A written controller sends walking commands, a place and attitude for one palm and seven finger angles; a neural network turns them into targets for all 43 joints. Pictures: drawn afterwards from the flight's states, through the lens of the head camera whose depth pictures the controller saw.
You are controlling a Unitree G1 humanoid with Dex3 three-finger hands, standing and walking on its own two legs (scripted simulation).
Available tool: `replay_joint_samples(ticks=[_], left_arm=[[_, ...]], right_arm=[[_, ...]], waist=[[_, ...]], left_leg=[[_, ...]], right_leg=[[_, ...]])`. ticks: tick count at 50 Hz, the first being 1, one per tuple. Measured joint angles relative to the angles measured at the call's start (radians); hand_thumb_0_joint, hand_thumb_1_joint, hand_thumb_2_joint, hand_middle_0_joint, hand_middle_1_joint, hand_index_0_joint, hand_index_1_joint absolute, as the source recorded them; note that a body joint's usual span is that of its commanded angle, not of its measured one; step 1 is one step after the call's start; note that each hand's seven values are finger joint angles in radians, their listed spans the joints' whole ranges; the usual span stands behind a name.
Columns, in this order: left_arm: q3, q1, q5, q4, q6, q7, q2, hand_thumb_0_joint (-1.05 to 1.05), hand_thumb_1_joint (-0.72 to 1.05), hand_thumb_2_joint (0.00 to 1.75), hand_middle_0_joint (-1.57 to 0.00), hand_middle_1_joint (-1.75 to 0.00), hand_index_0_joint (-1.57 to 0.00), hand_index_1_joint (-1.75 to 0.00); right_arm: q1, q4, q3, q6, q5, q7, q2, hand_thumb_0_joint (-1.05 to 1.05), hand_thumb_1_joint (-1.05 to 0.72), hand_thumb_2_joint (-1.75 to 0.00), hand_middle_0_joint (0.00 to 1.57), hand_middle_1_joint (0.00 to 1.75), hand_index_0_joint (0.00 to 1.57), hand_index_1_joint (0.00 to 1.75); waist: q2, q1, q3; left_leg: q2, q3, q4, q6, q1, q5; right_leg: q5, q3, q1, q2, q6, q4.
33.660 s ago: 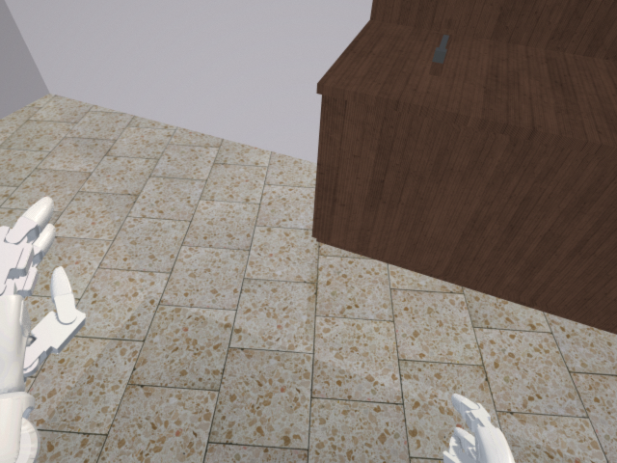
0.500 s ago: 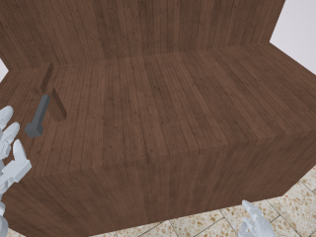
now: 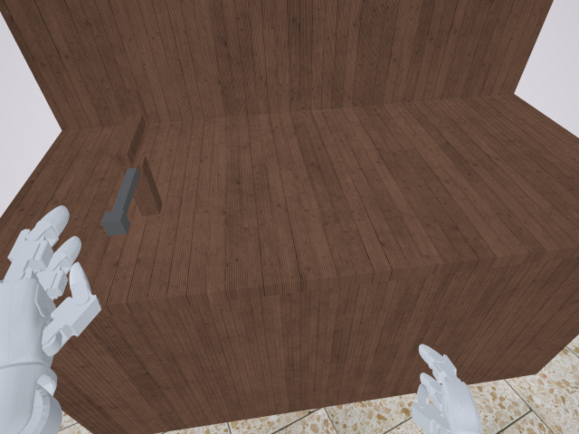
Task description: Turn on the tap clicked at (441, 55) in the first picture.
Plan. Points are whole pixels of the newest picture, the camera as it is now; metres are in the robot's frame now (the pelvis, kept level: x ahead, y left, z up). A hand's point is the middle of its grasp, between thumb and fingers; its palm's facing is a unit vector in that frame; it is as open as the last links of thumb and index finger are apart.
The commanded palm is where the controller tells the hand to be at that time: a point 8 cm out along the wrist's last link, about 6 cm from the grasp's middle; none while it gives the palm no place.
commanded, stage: turn the palm inward beside the body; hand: left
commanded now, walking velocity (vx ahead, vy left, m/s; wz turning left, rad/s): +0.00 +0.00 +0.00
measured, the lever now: (115, 222) +0.35 +0.33 +0.12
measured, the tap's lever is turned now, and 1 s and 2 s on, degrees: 0 0 0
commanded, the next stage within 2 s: reach beside the lever's end, fingers flat in 0.84 s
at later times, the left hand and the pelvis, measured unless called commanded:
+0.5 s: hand (103, 323) +0.16 +0.22 +0.17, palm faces +0.46 -0.88 -0.12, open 7.4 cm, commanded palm +0.11 +0.26 +0.18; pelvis -0.01 -0.02 +0.00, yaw +1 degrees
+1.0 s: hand (125, 305) +0.19 +0.20 +0.17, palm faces +0.45 -0.88 -0.13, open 7.4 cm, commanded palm +0.14 +0.25 +0.18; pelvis +0.01 -0.03 +0.00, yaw +1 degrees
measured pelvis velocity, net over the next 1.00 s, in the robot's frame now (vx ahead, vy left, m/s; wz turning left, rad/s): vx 0.01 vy -0.03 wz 0.01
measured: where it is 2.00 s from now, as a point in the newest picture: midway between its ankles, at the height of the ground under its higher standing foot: outside the picture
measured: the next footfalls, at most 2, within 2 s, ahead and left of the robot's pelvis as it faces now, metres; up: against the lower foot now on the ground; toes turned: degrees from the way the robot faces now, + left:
none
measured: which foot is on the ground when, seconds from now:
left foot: down 0.00-1.00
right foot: down 0.00-1.00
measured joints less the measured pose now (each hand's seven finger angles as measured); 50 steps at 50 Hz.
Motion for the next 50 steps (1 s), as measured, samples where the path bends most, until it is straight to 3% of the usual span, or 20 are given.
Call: replay_joint_samples(ticks=[6,28,50], left_arm=[[-0.034,0.02,0.0,-0.041,0.014,0.016,-0.003,0.01,0.89,0.89,-0.21,-0.3,-0.21,-0.3],[-0.026,0.037,-0.054,-0.071,0.095,0.037,-0.015,0.01,0.89,0.89,-0.21,-0.3,-0.21,-0.3],[-0.015,0.047,-0.066,-0.059,0.073,0.006,-0.026,0.01,0.89,0.89,-0.21,-0.3,-0.21,-0.3]], right_arm=[[-0.001,0.004,0.006,-0.007,0.0,-0.003,-0.004,0.02,-0.9,-0.9,0.21,0.3,0.21,0.3],[0.005,0.025,-0.008,-0.044,0.015,-0.013,-0.027,0.02,-0.9,-0.9,0.2,0.3,0.21,0.3],[0.018,0.014,-0.024,-0.052,0.014,-0.003,-0.036,0.02,-0.91,-0.9,0.2,0.3,0.21,0.3]], waist=[[-0.002,-0.002,0.008],[0.024,-0.009,0.003],[0.019,0.0,-0.014]], left_leg=[[-0.001,-0.003,0.001,-0.002,0.001,0.013],[0.019,-0.03,0.006,-0.023,0.012,0.01],[0.022,-0.028,-0.014,-0.034,0.023,-0.008]], right_leg=[[0.009,-0.003,-0.001,-0.001,-0.002,0.006],[0.006,-0.029,0.021,0.021,-0.026,-0.001],[-0.02,-0.027,0.024,0.024,-0.035,-0.005]])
